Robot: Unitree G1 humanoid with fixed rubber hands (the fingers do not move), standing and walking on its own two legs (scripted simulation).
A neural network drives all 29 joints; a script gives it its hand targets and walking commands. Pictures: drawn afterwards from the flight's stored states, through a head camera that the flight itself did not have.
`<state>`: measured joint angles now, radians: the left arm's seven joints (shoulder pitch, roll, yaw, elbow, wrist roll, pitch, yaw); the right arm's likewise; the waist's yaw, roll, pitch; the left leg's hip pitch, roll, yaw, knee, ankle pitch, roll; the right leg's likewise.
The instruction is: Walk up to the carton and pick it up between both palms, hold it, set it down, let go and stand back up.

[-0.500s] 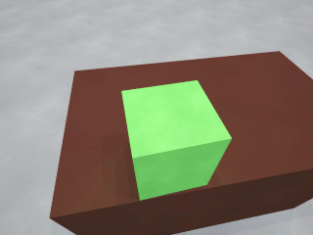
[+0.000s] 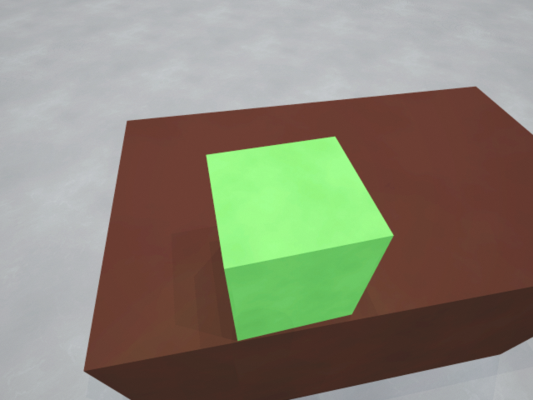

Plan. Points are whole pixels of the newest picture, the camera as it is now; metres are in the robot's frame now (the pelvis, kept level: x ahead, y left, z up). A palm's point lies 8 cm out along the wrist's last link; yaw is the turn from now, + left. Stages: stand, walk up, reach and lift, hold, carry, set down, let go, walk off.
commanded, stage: walk up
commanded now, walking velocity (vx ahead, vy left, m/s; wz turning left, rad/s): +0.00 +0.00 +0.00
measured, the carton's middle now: (285, 241) +0.37 -0.02 +0.02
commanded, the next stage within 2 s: none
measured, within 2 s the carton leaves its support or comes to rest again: neither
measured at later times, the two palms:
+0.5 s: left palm out of the picture +0.07 +0.10 -0.16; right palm out of the picture +0.00 -0.42 -0.16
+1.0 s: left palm out of the picture -0.22 +0.04 -0.15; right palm out of the picture +0.02 -0.43 -0.14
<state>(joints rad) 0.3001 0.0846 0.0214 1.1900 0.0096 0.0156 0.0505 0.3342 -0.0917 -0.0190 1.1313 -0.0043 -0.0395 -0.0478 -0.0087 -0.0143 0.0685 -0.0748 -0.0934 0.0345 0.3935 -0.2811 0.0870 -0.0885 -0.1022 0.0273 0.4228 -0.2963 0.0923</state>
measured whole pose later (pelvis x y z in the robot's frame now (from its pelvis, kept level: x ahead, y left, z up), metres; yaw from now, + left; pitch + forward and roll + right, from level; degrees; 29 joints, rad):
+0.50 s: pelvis -0.06 -0.15 -0.04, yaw +7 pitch -4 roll -1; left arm -0.02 0.22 0.05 0.91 0.03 0.07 0.00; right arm 0.27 -0.25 -0.07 0.82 -0.06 -0.02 -0.07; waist -0.07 0.02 0.27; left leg -0.37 0.06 -0.18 0.85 -0.46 -0.07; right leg -0.38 -0.03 0.00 0.78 -0.32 0.03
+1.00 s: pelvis -0.09 -0.21 -0.02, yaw +23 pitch -4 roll +1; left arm 0.36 0.31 0.01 0.97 0.02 0.06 0.00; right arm 0.36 -0.19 -0.02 0.91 -0.01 -0.01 -0.01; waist 0.02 -0.04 0.05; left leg -0.18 -0.02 -0.03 0.64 -0.39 0.03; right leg -0.42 -0.10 -0.11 0.86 -0.50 0.03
